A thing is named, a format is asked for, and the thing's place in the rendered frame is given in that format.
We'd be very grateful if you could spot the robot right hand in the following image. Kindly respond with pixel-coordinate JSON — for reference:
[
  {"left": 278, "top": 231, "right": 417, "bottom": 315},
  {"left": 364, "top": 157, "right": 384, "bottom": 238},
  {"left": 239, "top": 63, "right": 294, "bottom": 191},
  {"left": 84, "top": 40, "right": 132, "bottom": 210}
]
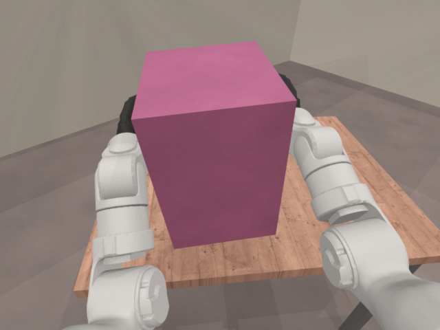
[{"left": 279, "top": 74, "right": 300, "bottom": 108}]

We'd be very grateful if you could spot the robot left hand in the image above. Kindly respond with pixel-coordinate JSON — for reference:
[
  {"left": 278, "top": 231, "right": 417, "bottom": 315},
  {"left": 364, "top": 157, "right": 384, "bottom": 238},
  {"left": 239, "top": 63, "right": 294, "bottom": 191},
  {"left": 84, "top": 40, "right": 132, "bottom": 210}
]
[{"left": 116, "top": 95, "right": 137, "bottom": 135}]

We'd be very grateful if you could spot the table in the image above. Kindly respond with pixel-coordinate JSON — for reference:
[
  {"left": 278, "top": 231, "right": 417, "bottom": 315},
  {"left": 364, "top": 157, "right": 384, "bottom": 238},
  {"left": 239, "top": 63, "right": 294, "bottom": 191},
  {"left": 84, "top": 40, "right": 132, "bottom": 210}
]
[{"left": 73, "top": 116, "right": 440, "bottom": 330}]

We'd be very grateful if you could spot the left robot upper arm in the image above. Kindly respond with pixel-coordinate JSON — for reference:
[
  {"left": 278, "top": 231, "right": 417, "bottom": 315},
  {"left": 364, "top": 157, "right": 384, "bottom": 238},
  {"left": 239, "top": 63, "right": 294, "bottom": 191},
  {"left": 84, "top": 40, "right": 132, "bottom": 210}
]
[{"left": 61, "top": 265, "right": 169, "bottom": 330}]

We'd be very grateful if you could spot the right robot upper arm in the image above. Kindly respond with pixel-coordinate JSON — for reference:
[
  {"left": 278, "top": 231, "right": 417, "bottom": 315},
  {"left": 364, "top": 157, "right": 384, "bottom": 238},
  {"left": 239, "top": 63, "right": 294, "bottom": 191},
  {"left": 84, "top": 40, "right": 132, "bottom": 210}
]
[{"left": 320, "top": 217, "right": 440, "bottom": 330}]

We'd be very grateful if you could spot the left robot forearm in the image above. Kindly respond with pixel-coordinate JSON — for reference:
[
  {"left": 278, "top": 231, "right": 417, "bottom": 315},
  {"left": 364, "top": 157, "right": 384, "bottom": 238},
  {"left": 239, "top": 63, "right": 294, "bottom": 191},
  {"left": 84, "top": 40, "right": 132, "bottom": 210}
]
[{"left": 87, "top": 133, "right": 155, "bottom": 320}]

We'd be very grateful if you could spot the carton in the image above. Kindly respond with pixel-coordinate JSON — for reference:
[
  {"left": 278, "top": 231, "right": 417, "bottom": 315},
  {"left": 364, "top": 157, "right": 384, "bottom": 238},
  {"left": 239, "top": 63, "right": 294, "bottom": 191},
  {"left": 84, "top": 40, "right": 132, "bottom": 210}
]
[{"left": 131, "top": 41, "right": 297, "bottom": 249}]

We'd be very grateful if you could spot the right robot forearm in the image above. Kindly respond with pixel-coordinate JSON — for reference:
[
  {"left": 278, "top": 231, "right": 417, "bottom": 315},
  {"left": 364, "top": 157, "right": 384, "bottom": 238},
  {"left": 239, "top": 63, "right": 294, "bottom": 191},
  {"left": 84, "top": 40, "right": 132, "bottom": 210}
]
[{"left": 289, "top": 107, "right": 409, "bottom": 267}]

